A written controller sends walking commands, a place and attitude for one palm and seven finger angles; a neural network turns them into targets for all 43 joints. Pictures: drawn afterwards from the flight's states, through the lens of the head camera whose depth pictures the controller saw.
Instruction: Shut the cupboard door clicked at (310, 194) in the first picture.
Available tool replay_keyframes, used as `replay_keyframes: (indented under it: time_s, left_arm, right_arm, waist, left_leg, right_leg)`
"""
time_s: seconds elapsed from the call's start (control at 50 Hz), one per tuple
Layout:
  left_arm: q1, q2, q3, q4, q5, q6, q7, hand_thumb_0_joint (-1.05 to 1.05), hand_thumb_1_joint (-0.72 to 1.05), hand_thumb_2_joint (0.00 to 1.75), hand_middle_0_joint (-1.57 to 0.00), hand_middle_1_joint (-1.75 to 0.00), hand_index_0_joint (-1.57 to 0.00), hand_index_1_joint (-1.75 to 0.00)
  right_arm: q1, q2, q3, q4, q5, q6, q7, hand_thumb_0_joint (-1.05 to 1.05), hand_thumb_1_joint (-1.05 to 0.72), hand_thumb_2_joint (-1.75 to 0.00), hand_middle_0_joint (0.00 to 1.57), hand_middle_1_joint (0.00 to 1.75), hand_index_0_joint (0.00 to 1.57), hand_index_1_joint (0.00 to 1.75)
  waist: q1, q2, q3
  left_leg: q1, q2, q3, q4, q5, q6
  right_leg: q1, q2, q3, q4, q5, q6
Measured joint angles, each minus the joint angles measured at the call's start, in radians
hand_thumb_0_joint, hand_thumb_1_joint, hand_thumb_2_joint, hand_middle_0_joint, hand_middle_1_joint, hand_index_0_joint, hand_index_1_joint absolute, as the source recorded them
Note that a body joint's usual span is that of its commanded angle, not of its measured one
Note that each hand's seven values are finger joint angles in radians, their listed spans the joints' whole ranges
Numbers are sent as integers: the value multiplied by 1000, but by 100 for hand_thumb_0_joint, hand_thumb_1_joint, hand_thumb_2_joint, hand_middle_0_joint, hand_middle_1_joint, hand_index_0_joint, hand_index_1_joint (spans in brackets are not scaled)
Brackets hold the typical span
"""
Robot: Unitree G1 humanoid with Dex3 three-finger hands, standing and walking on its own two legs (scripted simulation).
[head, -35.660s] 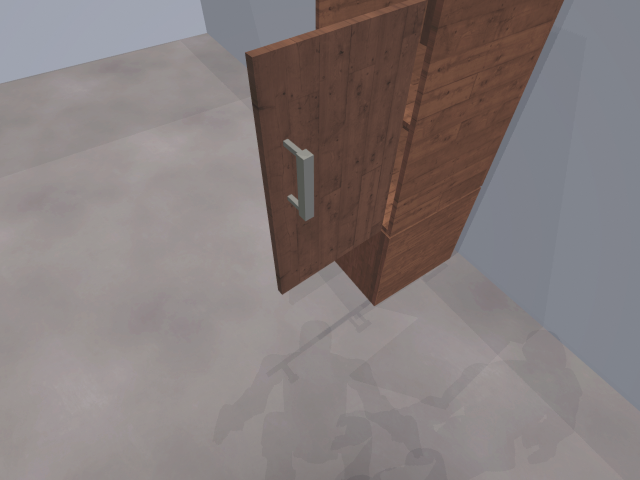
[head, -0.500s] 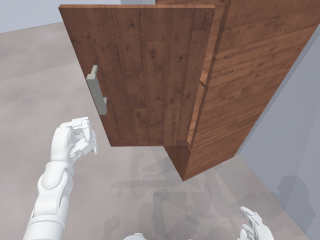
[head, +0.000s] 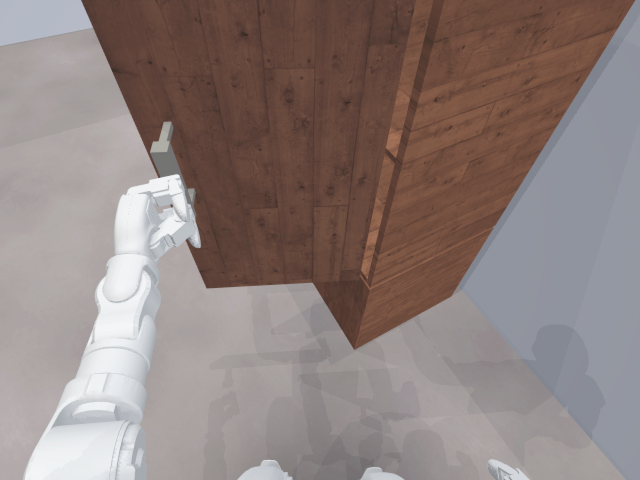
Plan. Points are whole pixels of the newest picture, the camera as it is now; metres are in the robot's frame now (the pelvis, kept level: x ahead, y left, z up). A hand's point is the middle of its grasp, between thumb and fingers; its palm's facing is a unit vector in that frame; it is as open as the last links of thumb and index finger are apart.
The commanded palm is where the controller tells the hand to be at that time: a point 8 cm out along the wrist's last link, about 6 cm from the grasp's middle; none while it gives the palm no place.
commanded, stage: bring the fist close to the handle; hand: left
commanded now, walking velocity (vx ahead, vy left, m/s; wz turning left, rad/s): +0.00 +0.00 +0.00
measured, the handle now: (178, 176) +0.50 +0.21 +0.08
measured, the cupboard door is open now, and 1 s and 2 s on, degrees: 65 58 41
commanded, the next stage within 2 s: push the door shut along its arc in 0.30 s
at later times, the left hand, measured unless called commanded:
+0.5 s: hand (193, 225) +0.41 +0.17 +0.08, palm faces +0.06 -1.00 -0.01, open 3.1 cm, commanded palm +0.39 +0.22 +0.08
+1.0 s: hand (191, 190) +0.47 +0.18 +0.08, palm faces -0.05 -1.00 -0.01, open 3.2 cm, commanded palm +0.46 +0.22 +0.08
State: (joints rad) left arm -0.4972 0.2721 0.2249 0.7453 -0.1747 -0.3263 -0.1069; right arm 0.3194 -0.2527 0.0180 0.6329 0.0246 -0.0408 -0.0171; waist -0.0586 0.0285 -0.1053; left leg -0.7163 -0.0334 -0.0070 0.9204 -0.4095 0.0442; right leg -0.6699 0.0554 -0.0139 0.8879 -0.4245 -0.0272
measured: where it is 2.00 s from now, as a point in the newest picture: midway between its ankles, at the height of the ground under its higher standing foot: outside the picture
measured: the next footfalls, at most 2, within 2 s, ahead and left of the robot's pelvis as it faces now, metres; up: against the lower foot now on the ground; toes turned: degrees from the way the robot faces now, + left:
none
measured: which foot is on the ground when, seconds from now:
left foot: down 0.00-1.00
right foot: down 0.00-1.00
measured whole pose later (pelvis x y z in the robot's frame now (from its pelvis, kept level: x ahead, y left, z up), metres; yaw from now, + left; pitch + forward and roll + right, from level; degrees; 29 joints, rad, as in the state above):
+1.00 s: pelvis -0.01 -0.01 -0.01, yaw +0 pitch +17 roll -2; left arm -0.85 0.47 0.30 1.15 -0.16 -0.37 -0.30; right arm 0.37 -0.27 0.03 0.66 0.03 0.01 -0.02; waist -0.13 0.02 -0.11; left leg -0.88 -0.02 -0.03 1.00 -0.42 0.04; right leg -0.82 0.07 -0.04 0.95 -0.43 -0.04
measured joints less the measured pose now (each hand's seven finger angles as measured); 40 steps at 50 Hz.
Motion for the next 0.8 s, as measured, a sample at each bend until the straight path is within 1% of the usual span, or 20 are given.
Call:
replay_keyframes:
  time_s: [0.16, 0.28, 0.34, 0.4, 0.5, 0.56, 0.62, 0.72, 0.8]
  left_arm:
    - [44, -11, 21, -6, 7, -23, 8, 2, 90, 90, -130, -149, -130, -150]
    - [54, 0, 27, -13, 4, -44, 8, 2, 90, 90, -130, -150, -130, -150]
    - [42, 5, 17, 0, -2, -48, -3, 2, 90, 90, -130, -150, -131, -150]
    - [13, 7, 6, 29, -3, -39, -9, 2, 90, 90, -130, -150, -131, -150]
    - [-39, 10, 6, 82, 8, -36, -15, 2, 90, 90, -130, -150, -131, -150]
    - [-89, 26, 13, 137, 18, -44, -31, 2, 90, 90, -130, -150, -131, -150]
    - [-139, 51, 38, 192, 22, -51, -56, 2, 90, 90, -130, -150, -131, -150]
    - [-192, 90, 53, 261, 14, -60, -110, 2, 90, 90, -133, -150, -131, -150]
    - [-233, 112, 58, 301, 10, -63, -138, 2, 89, 90, -133, -150, -132, -150]
  right_arm:
    - [30, 0, -3, -14, -1, 30, 11, 1, -90, -90, 20, 30, 20, 30]
    - [22, 4, -2, -11, 0, 30, 5, 1, -90, -90, 20, 30, 20, 30]
    - [13, 3, -1, -6, 3, 27, 2, 1, -90, -90, 20, 30, 20, 30]
    - [1, 1, 1, -6, 5, 24, -1, 1, -90, -90, 20, 30, 20, 30]
    - [-19, 0, 6, -13, 4, 20, -2, 1, -90, -90, 20, 30, 20, 30]
    - [-27, 0, 9, -15, 4, 19, -3, 1, -90, -90, 20, 30, 20, 30]
    - [-28, 1, 12, -13, 3, 23, -3, 1, -90, -90, 20, 30, 20, 30]
    - [-3, -3, 9, -10, 6, 32, -1, 1, -90, -90, 20, 30, 20, 30]
    - [21, -8, 7, 4, 7, 41, 0, 1, -90, -90, 20, 30, 20, 30]
  waist:
    - [-7, -1, -4]
    - [-5, -1, 5]
    - [0, -1, 5]
    - [1, 0, 6]
    - [-3, -3, 7]
    - [-10, -6, 8]
    - [-19, -10, 5]
    - [-26, -6, 1]
    - [-31, -4, 1]
  left_leg:
    - [16, 6, 17, -17, 3, 1]
    - [14, 8, 10, -13, 6, -2]
    - [12, 6, 4, -11, 7, -3]
    - [7, 4, -3, -9, 10, -4]
    - [-6, 3, -6, -5, 12, -6]
    - [-20, 3, -7, 5, 10, -7]
    - [-37, 6, -6, 16, 6, -8]
    - [-63, 8, -7, 30, 0, -9]
    - [-87, 8, -12, 43, -3, -9]
  right_leg:
    - [6, 5, 18, -7, 6, 1]
    - [7, 7, 11, -7, 8, -3]
    - [8, 6, 5, -7, 9, -4]
    - [6, 4, -2, -7, 9, -5]
    - [-6, 3, -7, -1, 9, -6]
    - [-21, 3, -8, 9, 6, -8]
    - [-39, 5, -7, 20, 3, -9]
    - [-63, 8, -9, 32, -1, -10]
    - [-84, 8, -15, 41, -3, -10]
